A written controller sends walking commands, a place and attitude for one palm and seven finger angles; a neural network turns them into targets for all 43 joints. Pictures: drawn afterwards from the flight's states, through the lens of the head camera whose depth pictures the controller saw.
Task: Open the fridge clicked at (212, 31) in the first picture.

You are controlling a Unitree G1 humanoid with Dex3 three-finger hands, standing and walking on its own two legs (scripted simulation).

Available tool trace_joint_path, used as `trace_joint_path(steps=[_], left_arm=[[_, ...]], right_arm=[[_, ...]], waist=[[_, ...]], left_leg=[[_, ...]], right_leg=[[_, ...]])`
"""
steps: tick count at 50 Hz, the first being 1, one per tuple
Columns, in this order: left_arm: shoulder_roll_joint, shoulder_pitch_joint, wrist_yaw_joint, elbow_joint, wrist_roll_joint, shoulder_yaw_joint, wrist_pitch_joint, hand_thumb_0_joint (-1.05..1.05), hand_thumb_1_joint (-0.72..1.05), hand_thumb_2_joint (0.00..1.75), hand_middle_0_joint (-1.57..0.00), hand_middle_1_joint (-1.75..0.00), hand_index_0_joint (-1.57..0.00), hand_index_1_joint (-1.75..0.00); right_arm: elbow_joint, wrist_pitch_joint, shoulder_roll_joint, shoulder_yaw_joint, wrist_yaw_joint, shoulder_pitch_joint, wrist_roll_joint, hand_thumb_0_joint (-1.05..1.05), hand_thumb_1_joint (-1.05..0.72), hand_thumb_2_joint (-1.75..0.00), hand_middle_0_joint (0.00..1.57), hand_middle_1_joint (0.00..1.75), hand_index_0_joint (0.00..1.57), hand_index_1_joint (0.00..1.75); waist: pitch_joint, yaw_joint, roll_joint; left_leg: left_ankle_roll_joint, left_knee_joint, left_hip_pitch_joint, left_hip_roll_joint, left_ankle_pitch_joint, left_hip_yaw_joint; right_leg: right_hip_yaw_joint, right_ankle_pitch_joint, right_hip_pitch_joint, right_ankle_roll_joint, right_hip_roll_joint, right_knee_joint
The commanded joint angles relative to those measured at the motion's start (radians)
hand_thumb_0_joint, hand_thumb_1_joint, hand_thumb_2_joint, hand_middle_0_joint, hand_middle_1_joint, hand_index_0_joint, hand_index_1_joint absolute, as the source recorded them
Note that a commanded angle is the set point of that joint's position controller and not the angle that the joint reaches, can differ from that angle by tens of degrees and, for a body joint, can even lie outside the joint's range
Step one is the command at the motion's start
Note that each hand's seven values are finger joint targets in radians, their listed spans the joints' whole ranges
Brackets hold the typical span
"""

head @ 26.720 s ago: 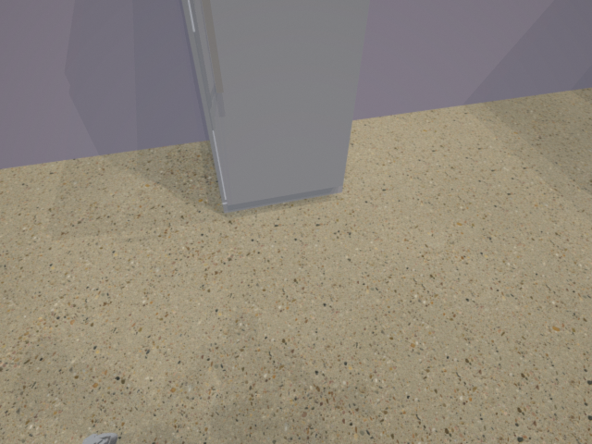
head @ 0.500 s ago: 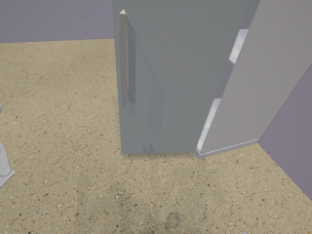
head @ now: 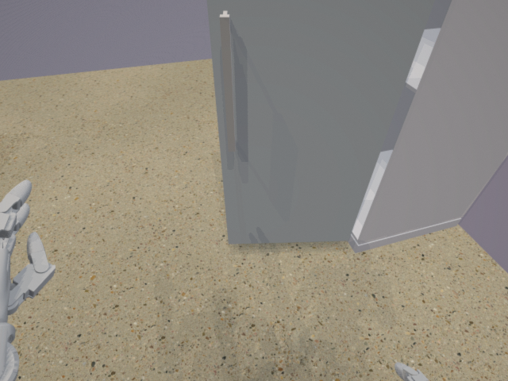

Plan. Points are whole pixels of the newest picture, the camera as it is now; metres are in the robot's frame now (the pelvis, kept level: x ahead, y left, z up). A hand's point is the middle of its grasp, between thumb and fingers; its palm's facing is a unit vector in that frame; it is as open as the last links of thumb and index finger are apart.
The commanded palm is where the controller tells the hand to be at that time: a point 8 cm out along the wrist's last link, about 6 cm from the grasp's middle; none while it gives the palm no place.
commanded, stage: let the arm hang, fingers relaxed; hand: left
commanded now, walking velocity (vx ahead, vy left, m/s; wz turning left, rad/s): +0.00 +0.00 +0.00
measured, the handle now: (229, 89) +0.82 +0.14 +0.09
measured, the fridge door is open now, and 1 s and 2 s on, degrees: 76 76 76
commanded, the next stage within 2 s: look to check the result in 1.06 s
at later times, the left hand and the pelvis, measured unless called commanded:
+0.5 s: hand out of the picture -0.04 +0.26 -0.17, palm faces -0.01 -0.97 -0.24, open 7.2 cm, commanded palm none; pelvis -0.01 +0.04 +0.01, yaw +0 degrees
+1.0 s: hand out of the picture +0.09 +0.29 -0.14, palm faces -0.07 -0.94 -0.33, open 7.3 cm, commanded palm none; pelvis +0.00 +0.04 +0.02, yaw -2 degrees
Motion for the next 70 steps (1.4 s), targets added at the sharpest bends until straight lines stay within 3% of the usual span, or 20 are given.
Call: trace_joint_path(steps=[1,2,4,6,7,8,9,10,13,18,20,22,28,32,38,49,57,70], left_arm=[[-0.103,0.029,-0.124,0.455,0.033,-0.276,0.199,0.0,0.9,0.9,-0.2,-0.3,-0.2,-0.3],[-0.077,-0.002,-0.126,0.499,0.03,-0.273,0.198,0.0,0.9,0.9,-0.2,-0.3,-0.2,-0.3],[-0.001,-0.084,-0.13,0.622,0.023,-0.272,0.19,0.0,0.9,0.9,-0.2,-0.3,-0.2,-0.3],[0.049,-0.141,-0.129,0.767,0.021,-0.283,0.185,0.0,0.9,0.9,-0.2,-0.3,-0.2,-0.3],[0.052,-0.175,-0.128,0.831,0.019,-0.295,0.186,0.0,0.9,0.9,-0.2,-0.3,-0.2,-0.3],[0.042,-0.194,-0.126,0.888,0.016,-0.307,0.189,0.0,0.9,0.9,-0.2,-0.3,-0.2,-0.3],[0.034,-0.194,-0.125,0.942,0.013,-0.319,0.194,0.0,0.9,0.9,-0.2,-0.3,-0.2,-0.3],[0.014,-0.178,-0.124,0.999,0.011,-0.325,0.196,0.0,0.9,0.9,-0.2,-0.3,-0.2,-0.3],[-0.021,-0.131,-0.122,1.122,0.013,-0.316,0.196,0.0,0.9,0.9,-0.2,-0.3,-0.2,-0.3],[0.009,-0.135,-0.126,1.235,0.011,-0.326,0.186,0.0,0.9,0.9,-0.2,-0.3,-0.2,-0.3],[0.019,-0.139,-0.126,1.267,0.011,-0.327,0.183,0.0,0.9,0.9,-0.2,-0.3,-0.2,-0.3],[0.023,-0.141,-0.125,1.295,0.012,-0.328,0.182,0.0,0.9,0.9,-0.2,-0.3,-0.2,-0.3],[0.064,-0.162,-0.124,1.335,0.012,-0.327,0.182,0.0,0.9,0.9,-0.2,-0.3,-0.2,-0.3],[0.094,-0.182,-0.124,1.34,0.014,-0.326,0.182,0.0,0.9,0.9,-0.2,-0.3,-0.2,-0.3],[0.131,-0.23,-0.125,1.329,0.014,-0.325,0.178,0.0,0.9,0.9,-0.2,-0.3,-0.2,-0.3],[0.164,-0.302,-0.127,1.309,0.011,-0.326,0.164,0.0,0.9,0.9,-0.2,-0.3,-0.2,-0.3],[0.16,-0.329,-0.123,1.307,0.007,-0.326,0.159,0.0,0.9,0.9,-0.2,-0.3,-0.2,-0.3],[0.154,-0.328,-0.117,1.313,0.006,-0.323,0.158,0.0,0.9,0.9,-0.2,-0.3,-0.2,-0.3]], right_arm=[[-0.051,0.05,-0.162,-0.051,0.026,-0.094,-0.015,0.0,-0.9,-0.9,0.2,0.3,0.2,0.3],[-0.053,0.059,-0.169,-0.042,0.02,-0.115,-0.017,0.0,-0.9,-0.9,0.2,0.3,0.2,0.3],[-0.029,0.066,-0.181,-0.038,0.019,-0.157,-0.017,0.0,-0.9,-0.9,0.2,0.3,0.2,0.3],[0.022,0.089,-0.162,-0.036,0.022,-0.164,-0.017,0.0,-0.9,-0.9,0.2,0.3,0.2,0.3],[0.049,0.099,-0.149,-0.031,0.022,-0.156,-0.018,0.0,-0.9,-0.9,0.2,0.3,0.2,0.3],[0.081,0.104,-0.138,-0.024,0.023,-0.153,-0.019,0.0,-0.9,-0.9,0.2,0.3,0.2,0.3],[0.104,0.107,-0.135,-0.016,0.024,-0.158,-0.016,0.0,-0.9,-0.9,0.2,0.3,0.2,0.3],[0.134,0.108,-0.117,-0.012,0.022,-0.16,-0.014,0.0,-0.9,-0.9,0.2,0.3,0.2,0.3],[0.189,0.111,-0.096,-0.016,0.013,-0.147,-0.015,0.0,-0.9,-0.9,0.2,0.3,0.2,0.3],[0.255,0.107,-0.127,-0.032,0.006,-0.123,-0.005,0.0,-0.9,-0.9,0.2,0.3,0.2,0.3],[0.279,0.104,-0.143,-0.039,0.004,-0.11,-0.001,0.0,-0.9,-0.9,0.2,0.3,0.2,0.3],[0.297,0.101,-0.16,-0.044,0.002,-0.108,0.0,0.0,-0.9,-0.9,0.2,0.3,0.2,0.3],[0.337,0.103,-0.199,-0.053,0.004,-0.124,0.0,0.0,-0.9,-0.9,0.2,0.3,0.2,0.3],[0.347,0.103,-0.223,-0.058,0.01,-0.145,-0.002,0.0,-0.9,-0.9,0.2,0.3,0.2,0.3],[0.356,0.102,-0.248,-0.059,0.018,-0.177,-0.002,0.0,-0.9,-0.9,0.2,0.3,0.2,0.3],[0.352,0.089,-0.273,-0.048,0.021,-0.223,0.002,0.0,-0.9,-0.9,0.2,0.3,0.2,0.3],[0.358,0.087,-0.271,-0.044,0.018,-0.234,0.0,0.0,-0.9,-0.9,0.2,0.3,0.2,0.3],[0.359,0.092,-0.267,-0.045,0.012,-0.238,0.002,0.0,-0.9,-0.9,0.2,0.3,0.2,0.3]], waist=[[-0.064,-0.002,-0.06],[-0.063,0.003,-0.084],[-0.034,0.002,-0.156],[-0.008,-0.018,-0.222],[0.006,-0.033,-0.213],[0.018,-0.039,-0.129],[0.03,-0.034,-0.011],[0.019,-0.028,0.068],[0.022,-0.018,0.179],[0.033,-0.023,0.121],[0.043,-0.025,0.051],[0.051,-0.024,0.023],[0.098,-0.022,-0.022],[0.104,-0.019,-0.019],[0.116,-0.019,-0.03],[0.058,-0.024,-0.016],[0.018,-0.03,-0.017],[0.002,-0.034,-0.033]], left_leg=[[0.09,-0.038,0.118,0.187,0.482,-0.177],[0.1,-0.061,0.071,0.184,0.49,-0.2],[0.061,-0.076,0.024,0.119,0.391,-0.148],[0.013,-0.056,0.074,0.044,0.19,-0.074],[0.005,-0.08,0.115,0.03,0.15,-0.068],[0.004,-0.12,0.148,0.038,0.138,-0.072],[0.008,-0.162,0.159,0.051,0.132,-0.088],[0.015,-0.203,0.145,0.063,0.083,-0.097],[0.015,-0.264,0.125,0.063,-0.059,-0.099],[0.021,-0.303,0.164,0.077,-0.086,-0.118],[0.026,-0.314,0.181,0.087,-0.067,-0.128],[0.03,-0.326,0.198,0.092,-0.069,-0.131],[0.031,-0.38,0.19,0.097,-0.154,-0.143],[0.031,-0.409,0.188,0.097,-0.204,-0.149],[0.028,-0.417,0.185,0.093,-0.206,-0.144],[0.021,-0.357,0.255,0.091,0.046,-0.108],[0.016,-0.331,0.299,0.097,0.172,-0.096],[0.012,-0.311,0.339,0.104,0.236,-0.081]], right_leg=[[0.029,0.141,-0.089,0.023,-0.059,0.143],[0.016,0.139,-0.043,0.021,-0.05,0.124],[0.063,0.302,0.038,0.005,-0.08,0.046],[0.139,0.355,0.005,-0.028,-0.148,-0.055],[0.15,0.31,-0.028,-0.039,-0.157,-0.083],[0.14,0.242,-0.047,-0.028,-0.143,-0.097],[0.125,0.175,-0.041,-0.009,-0.118,-0.106],[0.117,0.125,-0.006,-0.001,-0.103,-0.123],[0.102,0.102,0.051,-0.007,-0.089,-0.174],[0.09,0.129,0.06,-0.016,-0.097,-0.219],[0.08,0.13,0.058,-0.013,-0.102,-0.228],[0.079,0.13,0.054,-0.012,-0.104,-0.234],[0.082,0.085,0.04,-0.011,-0.109,-0.247],[0.088,0.069,0.039,-0.011,-0.112,-0.249],[0.102,0.061,0.031,-0.009,-0.118,-0.265],[0.121,0.174,0.073,-0.005,-0.136,-0.29],[0.12,0.28,0.11,-0.006,-0.145,-0.294],[0.119,0.372,0.13,-0.01,-0.145,-0.293]])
